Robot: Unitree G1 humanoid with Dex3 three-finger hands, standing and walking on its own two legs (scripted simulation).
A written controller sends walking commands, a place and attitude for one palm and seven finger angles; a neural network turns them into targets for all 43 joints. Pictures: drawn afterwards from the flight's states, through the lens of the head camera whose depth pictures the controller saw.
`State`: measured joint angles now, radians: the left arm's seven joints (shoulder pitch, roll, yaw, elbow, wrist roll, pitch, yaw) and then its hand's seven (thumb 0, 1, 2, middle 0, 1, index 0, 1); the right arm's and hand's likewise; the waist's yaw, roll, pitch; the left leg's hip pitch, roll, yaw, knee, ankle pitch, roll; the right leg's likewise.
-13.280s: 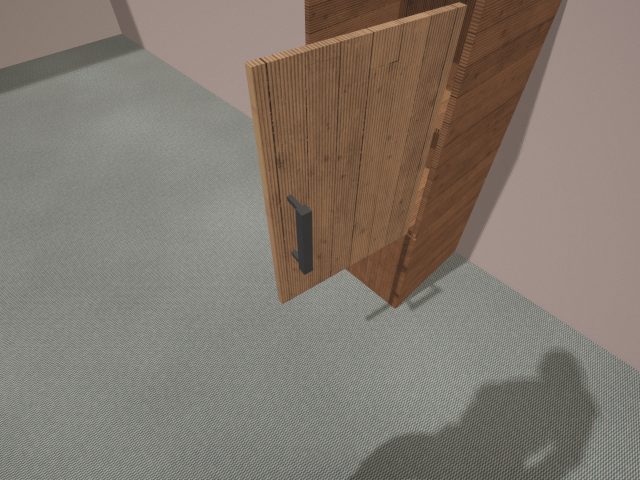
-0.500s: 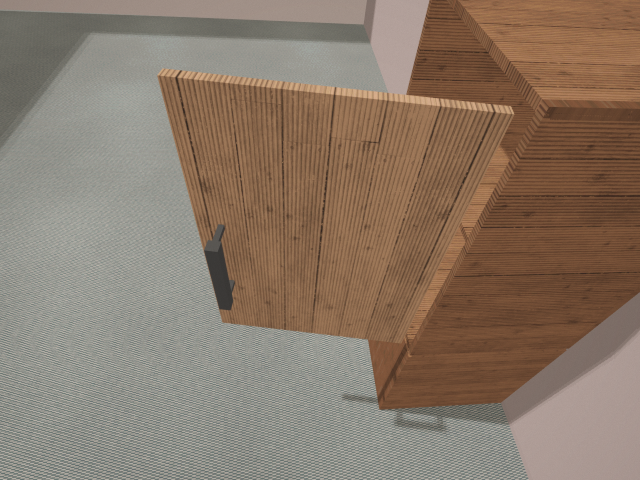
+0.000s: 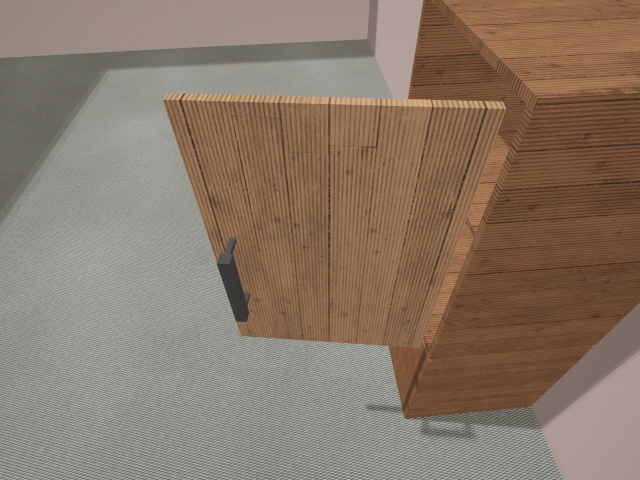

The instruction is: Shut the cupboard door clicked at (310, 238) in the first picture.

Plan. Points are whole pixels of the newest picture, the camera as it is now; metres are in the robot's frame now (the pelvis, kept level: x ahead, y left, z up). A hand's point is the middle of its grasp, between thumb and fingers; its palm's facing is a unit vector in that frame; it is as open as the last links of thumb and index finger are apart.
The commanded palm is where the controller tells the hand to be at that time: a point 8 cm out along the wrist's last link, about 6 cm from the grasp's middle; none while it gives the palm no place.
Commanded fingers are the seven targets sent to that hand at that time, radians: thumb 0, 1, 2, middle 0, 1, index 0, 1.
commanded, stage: look again from close up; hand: left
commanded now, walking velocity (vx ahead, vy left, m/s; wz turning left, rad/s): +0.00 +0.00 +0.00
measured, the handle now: (237, 281) +0.46 +0.18 -0.09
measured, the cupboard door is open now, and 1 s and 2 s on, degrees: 80 80 80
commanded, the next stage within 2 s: raise the hand and make a fist in 0.16 s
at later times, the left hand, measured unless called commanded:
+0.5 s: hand (195, 405) +0.21 +0.17 -0.01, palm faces +0.15 -0.99 -0.06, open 7.0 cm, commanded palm +0.11 +0.22 -0.07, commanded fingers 0.00 0.90 0.90 -0.42 -0.54 -0.42 -0.54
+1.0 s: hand (217, 465) +0.16 +0.15 -0.08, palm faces -0.17 -0.98 +0.02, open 4.6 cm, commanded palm +0.13 +0.23 -0.07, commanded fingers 0.00 0.90 0.90 -0.88 -1.04 -0.88 -1.04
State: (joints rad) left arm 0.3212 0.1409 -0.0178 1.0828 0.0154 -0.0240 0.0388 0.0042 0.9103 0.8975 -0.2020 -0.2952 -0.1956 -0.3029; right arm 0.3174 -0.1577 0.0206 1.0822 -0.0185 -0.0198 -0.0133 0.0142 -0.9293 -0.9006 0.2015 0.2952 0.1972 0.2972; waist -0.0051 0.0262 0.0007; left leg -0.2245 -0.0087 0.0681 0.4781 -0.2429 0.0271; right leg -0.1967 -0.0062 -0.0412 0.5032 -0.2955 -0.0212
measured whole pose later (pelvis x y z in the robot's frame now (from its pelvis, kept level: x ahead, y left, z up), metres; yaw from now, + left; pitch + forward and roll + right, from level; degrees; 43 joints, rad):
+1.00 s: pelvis -0.05 -0.01 -0.13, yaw +1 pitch +17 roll -2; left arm 0.35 0.23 0.09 -0.03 -0.29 -0.29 -0.40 0.01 0.90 0.90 -0.70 -0.84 -0.70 -0.85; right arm 0.19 -0.17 0.03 0.54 0.04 -0.18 -0.05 0.01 -0.90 -0.90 0.21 0.30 0.20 0.30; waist 0.02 0.06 -0.16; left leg -1.11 0.04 -0.01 1.34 -0.52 0.01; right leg -1.03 0.00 -0.12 1.31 -0.58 -0.05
